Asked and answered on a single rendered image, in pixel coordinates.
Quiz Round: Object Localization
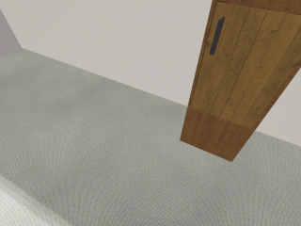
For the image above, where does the handle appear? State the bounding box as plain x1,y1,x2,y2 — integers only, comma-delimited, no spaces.
209,17,225,56

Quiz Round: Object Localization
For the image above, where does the cupboard door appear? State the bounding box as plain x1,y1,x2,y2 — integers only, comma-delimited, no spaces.
190,2,301,129

